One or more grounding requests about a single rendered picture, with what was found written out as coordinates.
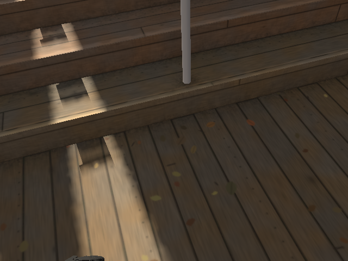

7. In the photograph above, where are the stairs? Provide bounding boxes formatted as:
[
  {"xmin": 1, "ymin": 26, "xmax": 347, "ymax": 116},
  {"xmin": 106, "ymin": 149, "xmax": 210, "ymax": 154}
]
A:
[{"xmin": 0, "ymin": 0, "xmax": 348, "ymax": 163}]

